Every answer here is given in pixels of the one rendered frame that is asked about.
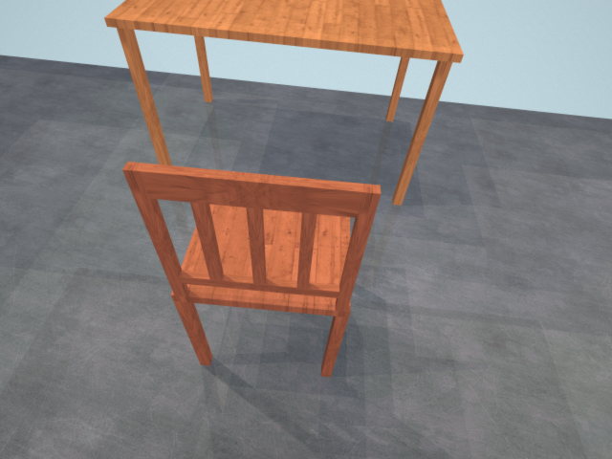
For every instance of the table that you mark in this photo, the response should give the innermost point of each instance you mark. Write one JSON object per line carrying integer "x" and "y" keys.
{"x": 405, "y": 28}

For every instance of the chair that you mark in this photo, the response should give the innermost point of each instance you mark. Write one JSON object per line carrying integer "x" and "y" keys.
{"x": 261, "y": 241}

